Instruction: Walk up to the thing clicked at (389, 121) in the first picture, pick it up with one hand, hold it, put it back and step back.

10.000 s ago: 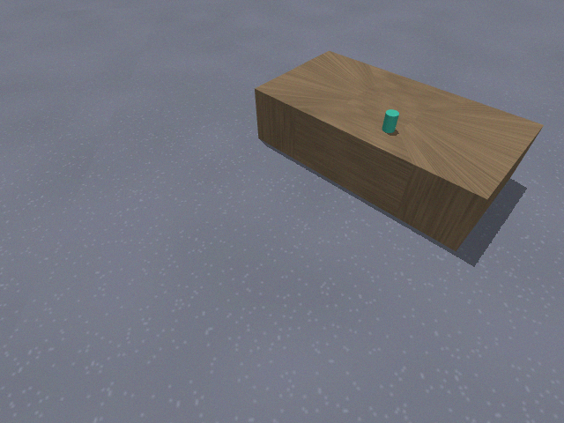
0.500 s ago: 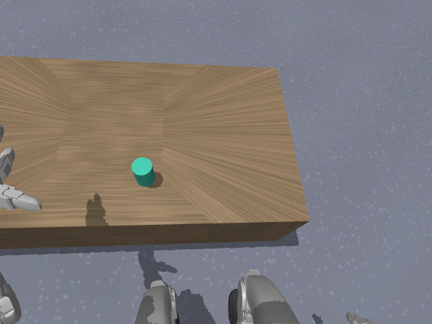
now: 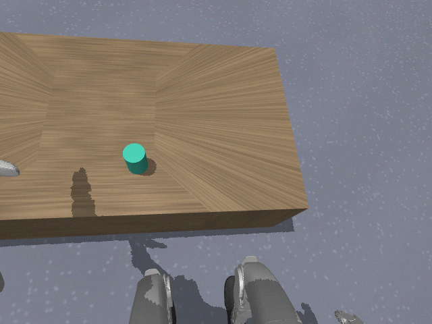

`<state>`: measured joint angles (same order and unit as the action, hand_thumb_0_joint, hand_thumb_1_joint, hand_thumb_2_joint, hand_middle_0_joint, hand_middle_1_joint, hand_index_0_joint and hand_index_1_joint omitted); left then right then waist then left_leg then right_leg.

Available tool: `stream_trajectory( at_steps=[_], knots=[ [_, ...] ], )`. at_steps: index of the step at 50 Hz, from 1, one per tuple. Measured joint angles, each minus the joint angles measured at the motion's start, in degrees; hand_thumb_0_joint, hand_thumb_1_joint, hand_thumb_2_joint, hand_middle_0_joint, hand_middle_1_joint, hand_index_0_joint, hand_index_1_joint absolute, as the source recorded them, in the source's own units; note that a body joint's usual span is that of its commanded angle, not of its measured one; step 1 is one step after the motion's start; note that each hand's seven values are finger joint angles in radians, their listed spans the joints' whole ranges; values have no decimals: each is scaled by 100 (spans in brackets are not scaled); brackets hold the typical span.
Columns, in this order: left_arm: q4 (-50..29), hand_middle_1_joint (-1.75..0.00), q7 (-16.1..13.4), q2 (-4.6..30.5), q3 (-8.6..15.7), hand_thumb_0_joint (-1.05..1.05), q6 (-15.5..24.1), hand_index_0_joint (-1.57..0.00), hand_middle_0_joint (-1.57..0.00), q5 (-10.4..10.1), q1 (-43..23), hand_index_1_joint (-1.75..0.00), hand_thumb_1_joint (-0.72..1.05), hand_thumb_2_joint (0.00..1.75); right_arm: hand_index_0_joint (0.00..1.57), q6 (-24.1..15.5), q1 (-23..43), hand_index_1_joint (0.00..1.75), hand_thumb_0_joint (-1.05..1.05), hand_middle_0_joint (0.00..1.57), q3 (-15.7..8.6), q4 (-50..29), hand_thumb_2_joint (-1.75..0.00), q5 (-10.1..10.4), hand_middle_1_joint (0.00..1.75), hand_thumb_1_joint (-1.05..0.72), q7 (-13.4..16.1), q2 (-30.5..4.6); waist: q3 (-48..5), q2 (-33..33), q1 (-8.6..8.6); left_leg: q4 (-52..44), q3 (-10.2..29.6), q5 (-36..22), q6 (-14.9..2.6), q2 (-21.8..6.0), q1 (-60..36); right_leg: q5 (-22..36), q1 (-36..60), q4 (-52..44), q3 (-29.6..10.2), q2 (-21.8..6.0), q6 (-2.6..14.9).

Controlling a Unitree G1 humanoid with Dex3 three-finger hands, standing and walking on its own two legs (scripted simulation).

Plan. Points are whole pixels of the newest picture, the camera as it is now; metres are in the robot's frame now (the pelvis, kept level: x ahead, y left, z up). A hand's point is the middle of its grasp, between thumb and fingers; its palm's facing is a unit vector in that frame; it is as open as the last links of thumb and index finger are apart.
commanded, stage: go down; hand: left
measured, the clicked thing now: (136, 159) +0.53 +0.16 -0.28
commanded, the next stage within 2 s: approach in 0.42 s
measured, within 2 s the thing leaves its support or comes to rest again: neither
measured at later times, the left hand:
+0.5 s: hand out of the picture +0.47 +0.35 +0.02, palm faces +0.12 -0.99 -0.06, open 17.6 cm
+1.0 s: hand (67, 154) +0.49 +0.29 -0.15, palm faces +0.03 -1.00 +0.02, open 17.3 cm
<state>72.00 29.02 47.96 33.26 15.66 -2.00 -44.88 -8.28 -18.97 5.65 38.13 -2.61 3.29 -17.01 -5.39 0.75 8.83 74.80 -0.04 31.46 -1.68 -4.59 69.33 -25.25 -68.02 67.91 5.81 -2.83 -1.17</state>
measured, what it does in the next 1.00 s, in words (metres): lowers itself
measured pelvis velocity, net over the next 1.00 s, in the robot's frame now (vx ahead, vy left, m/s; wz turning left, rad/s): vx -0.03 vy -0.01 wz -0.04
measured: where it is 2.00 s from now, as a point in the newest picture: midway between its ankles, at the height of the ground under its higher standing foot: outside the picture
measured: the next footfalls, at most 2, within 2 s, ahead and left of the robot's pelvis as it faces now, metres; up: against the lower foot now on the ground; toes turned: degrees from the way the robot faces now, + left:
none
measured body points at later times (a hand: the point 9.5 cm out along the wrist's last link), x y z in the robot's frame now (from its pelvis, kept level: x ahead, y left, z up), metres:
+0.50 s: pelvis +0.00 +0.00 -0.01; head +0.18 +0.05 +0.39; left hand +0.46 +0.40 +0.02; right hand +0.03 -0.28 -0.10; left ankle +0.03 +0.10 -0.62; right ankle +0.06 -0.15 -0.62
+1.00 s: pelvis -0.03 -0.01 -0.15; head +0.20 +0.06 +0.23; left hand +0.48 +0.35 -0.14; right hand +0.03 -0.28 -0.23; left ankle +0.03 +0.10 -0.62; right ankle +0.06 -0.15 -0.62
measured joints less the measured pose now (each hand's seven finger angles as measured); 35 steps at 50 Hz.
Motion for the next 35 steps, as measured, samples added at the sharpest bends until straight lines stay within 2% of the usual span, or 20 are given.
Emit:
stream_trajectory(
  at_steps=[28, 35],
  knots=[
    [178, 0, 218, 528, 221, -1, 5, -3, -6, -1, -571, -2, -54, 5, 20, 75, 25, 30, 0, 21, 126, -79, -89, 3, 30, -88, 19, -31, 40, -14, 188, 361, 103, 72, 35, -27, 532, -72, -500, 333, 63, 22, 38],
    [468, -1, 270, 658, 173, -1, 312, -3, -6, -199, -830, -3, -51, 4, 20, 16, 45, 30, 0, 21, 187, -154, -89, -19, 30, -89, -7, -79, -31, -1, 248, 644, 136, 144, 26, -15, 904, -157, -869, 628, 74, 0, 47]
  ],
)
